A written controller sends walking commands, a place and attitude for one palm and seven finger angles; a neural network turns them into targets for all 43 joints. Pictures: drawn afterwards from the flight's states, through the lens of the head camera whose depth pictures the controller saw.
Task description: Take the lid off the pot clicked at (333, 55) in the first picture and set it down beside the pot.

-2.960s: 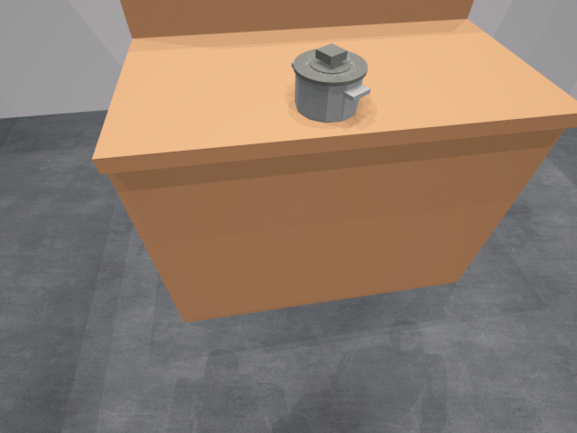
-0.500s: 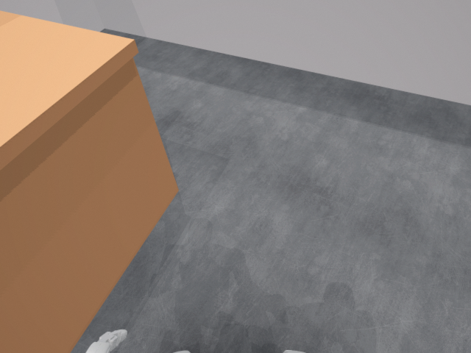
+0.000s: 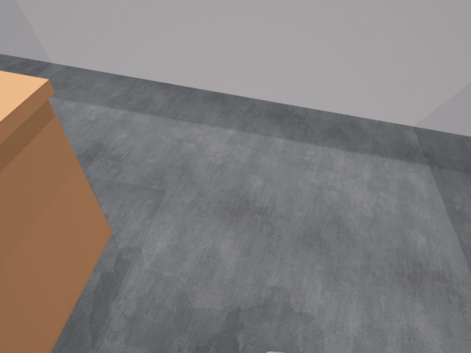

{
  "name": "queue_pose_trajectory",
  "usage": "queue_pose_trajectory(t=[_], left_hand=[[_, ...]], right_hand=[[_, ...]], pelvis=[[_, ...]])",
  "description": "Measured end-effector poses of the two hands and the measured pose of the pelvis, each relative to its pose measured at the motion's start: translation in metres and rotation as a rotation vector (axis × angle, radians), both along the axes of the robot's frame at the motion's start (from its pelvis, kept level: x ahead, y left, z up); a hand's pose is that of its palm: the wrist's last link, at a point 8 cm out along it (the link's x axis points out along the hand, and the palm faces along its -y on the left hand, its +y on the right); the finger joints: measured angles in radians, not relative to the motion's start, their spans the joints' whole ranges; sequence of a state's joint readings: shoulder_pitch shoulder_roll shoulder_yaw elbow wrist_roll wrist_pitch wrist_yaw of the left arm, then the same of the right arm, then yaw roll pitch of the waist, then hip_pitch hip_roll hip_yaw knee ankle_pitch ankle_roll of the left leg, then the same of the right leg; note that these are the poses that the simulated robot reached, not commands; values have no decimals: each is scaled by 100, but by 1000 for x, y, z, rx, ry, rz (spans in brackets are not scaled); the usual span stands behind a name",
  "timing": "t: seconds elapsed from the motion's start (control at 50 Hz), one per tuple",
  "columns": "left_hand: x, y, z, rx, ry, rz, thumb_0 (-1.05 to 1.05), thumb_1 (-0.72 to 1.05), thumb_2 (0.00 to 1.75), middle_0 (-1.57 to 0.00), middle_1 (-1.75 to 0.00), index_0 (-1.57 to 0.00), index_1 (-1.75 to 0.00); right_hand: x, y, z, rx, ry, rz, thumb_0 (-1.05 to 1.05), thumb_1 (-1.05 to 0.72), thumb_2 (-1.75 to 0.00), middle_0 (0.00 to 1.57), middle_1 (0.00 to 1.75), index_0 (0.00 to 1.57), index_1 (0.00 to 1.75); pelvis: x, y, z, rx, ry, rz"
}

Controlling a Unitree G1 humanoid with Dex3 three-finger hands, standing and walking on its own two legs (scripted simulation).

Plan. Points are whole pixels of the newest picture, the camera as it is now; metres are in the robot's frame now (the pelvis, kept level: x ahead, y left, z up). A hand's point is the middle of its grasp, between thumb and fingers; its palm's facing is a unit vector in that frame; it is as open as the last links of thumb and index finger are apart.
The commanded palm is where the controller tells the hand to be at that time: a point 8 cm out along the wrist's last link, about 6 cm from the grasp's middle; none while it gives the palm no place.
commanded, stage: walk to a spot facing it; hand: left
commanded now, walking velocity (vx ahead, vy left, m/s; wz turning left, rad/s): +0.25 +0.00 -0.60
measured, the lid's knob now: out of the picture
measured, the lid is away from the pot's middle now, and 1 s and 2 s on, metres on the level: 0.00 0.00 0.00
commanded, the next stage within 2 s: turn to face it in 0.24 s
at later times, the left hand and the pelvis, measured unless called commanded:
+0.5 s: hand (228, 251) +0.37 +0.04 -0.16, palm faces -0.33 -0.92 -0.23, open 7.4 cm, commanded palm none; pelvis +0.15 -0.08 -0.02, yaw -13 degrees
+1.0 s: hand (173, 307) +0.23 +0.14 -0.17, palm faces +0.11 -0.96 -0.27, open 7.4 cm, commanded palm none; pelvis +0.20 -0.08 +0.00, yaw +2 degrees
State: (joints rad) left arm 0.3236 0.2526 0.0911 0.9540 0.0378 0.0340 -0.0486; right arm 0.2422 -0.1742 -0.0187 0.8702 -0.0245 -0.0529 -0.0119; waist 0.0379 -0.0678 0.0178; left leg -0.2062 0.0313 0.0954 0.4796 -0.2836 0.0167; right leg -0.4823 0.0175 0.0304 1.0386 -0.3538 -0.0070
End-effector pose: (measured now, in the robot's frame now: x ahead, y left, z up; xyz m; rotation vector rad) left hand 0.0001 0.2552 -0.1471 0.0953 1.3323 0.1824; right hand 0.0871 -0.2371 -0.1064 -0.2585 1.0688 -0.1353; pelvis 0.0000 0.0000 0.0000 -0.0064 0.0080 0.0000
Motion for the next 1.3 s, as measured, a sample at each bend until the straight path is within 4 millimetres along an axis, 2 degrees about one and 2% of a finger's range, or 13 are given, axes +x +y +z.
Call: queue_pose_trajectory(t=[0.14,0.2,0.28,0.36,0.42,0.52,0.64,0.74,0.84,1.0,1.12,1.22,1.3], left_hand=[[126,-6,11,10,-101,-162,1,91,90,-20,-30,-19,-30],[189,-28,13,2,-141,-252,1,91,90,-20,-30,-19,-30],[277,-75,12,-8,-209,-384,1,91,90,-20,-30,-19,-30],[352,-125,4,-2,-340,-470,0,91,90,-20,-30,-19,-30],[374,-148,7,5,-371,-483,0,91,90,-20,-30,-19,-30],[372,-170,15,5,-317,-478,0,91,90,-20,-30,-20,-30],[350,-176,14,-51,-287,-350,0,90,90,-20,-30,-20,-30],[323,-146,3,-44,-271,-179,-1,91,90,-20,-30,-20,-30],[278,-102,-13,8,-150,-65,-1,91,90,-20,-30,-20,-30],[221,-69,7,103,-12,31,0,91,90,-20,-30,-19,-30],[211,-82,19,145,-34,89,0,91,90,-20,-30,-19,-30],[205,-110,21,179,-115,136,0,91,90,-20,-30,-20,-30],[189,-133,26,158,-123,197,0,90,90,-20,-30,-20,-30]], right_hand=[[-67,7,-11,46,216,-198,0,-92,-90,20,30,20,30],[-96,8,-15,67,320,-291,0,-92,-90,20,30,20,30],[-126,7,-23,103,455,-412,0,-91,-90,20,30,20,30],[-135,-6,-41,145,559,-494,0,-91,-90,20,30,20,30],[-111,-25,-52,139,541,-513,1,-91,-90,20,30,20,30],[-38,-53,-52,124,376,-477,0,-91,-90,20,30,19,30],[37,-57,-44,148,269,-373,0,-92,-90,20,30,19,30],[82,-62,-39,108,266,-263,1,-94,-90,20,30,20,30],[118,-70,-36,53,225,-181,1,-94,-90,20,30,20,30],[166,-89,-21,21,174,-79,1,-92,-90,20,30,20,30],[203,-117,-24,18,138,1,0,-91,-90,20,30,20,30],[237,-144,-37,19,113,76,0,-91,-90,20,30,20,30],[263,-148,-30,13,100,152,0,-91,-90,20,30,20,30]], pelvis=[[45,-4,5,-1,4,-104],[65,-12,2,1,3,-147],[95,-30,-7,8,1,-197],[129,-59,-31,36,-11,-215],[140,-69,-32,14,-30,-230],[158,-79,-18,5,-31,-226],[179,-87,-8,-3,-37,-156],[192,-84,-10,-16,-33,-79],[200,-77,-16,-14,-17,-18],[204,-84,-2,1,-8,40],[203,-105,-2,-3,-9,115],[199,-131,-13,11,-13,197],[197,-139,-7,20,-23,262]])
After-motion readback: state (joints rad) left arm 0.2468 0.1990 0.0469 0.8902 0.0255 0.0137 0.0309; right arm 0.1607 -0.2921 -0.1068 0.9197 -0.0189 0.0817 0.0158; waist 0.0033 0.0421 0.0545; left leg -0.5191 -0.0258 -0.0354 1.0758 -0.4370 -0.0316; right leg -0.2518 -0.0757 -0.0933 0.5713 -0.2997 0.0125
